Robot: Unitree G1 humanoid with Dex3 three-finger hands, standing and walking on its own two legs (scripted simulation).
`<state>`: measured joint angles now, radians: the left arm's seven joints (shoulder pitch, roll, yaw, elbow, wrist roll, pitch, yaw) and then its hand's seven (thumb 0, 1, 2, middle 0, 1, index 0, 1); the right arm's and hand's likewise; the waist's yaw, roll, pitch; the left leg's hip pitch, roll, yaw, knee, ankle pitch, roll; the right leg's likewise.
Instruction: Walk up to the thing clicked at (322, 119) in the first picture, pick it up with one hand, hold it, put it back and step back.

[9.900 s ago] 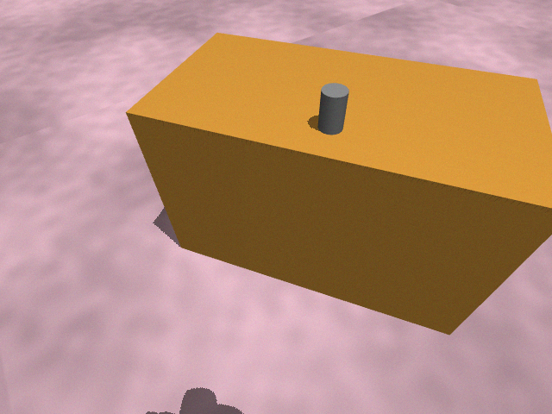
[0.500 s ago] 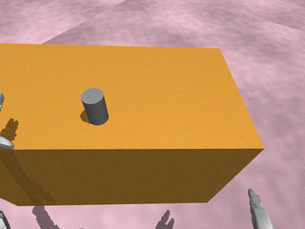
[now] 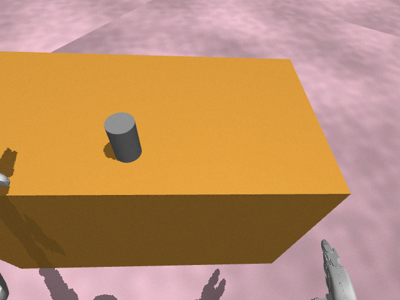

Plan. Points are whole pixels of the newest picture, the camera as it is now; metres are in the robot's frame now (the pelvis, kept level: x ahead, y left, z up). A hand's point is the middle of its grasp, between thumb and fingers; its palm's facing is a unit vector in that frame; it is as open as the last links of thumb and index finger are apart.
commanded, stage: go down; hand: left
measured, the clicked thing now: (124, 138) +0.48 +0.20 +0.00
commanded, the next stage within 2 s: approach in 1.10 s
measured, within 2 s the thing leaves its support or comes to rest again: neither
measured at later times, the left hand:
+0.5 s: hand out of the picture +0.38 +0.38 +0.13, palm faces +0.18 -0.98 +0.02, open 17.5 cm
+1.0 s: hand out of the picture +0.39 +0.39 +0.13, palm faces +0.17 -0.98 +0.01, open 17.5 cm
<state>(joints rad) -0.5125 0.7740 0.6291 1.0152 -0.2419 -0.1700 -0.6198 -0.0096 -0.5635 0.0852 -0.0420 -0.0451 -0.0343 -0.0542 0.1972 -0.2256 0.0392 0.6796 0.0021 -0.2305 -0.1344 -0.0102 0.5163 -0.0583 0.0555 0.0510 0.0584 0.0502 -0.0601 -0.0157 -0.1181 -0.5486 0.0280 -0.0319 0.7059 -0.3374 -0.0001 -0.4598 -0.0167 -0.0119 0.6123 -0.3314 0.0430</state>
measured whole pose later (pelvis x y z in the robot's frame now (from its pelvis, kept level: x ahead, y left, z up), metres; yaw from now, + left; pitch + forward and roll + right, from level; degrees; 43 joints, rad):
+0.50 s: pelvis +0.00 +0.00 -0.01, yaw +0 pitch +14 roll -3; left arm -0.62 0.88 0.66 1.11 -0.21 -0.16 -0.63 -0.01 -0.54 0.09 -0.04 -0.05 -0.04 -0.06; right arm 0.24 -0.24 0.05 0.56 0.00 -0.23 -0.14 -0.01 0.53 -0.06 0.06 0.05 0.06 0.05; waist -0.10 -0.02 -0.14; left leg -0.68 0.04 -0.04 0.81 -0.38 0.00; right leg -0.59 -0.01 -0.01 0.72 -0.37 0.04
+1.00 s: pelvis +0.01 +0.01 -0.02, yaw -1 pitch +15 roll -3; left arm -0.61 0.88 0.65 1.08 -0.19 -0.11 -0.61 -0.01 -0.55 0.08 -0.05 -0.05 -0.04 -0.06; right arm 0.30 -0.26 0.04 0.48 0.00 -0.21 -0.12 -0.01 0.52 -0.06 0.06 0.05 0.06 0.05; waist -0.09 0.00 -0.17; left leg -0.70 0.04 -0.03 0.85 -0.41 0.01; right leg -0.61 0.00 0.00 0.74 -0.39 0.05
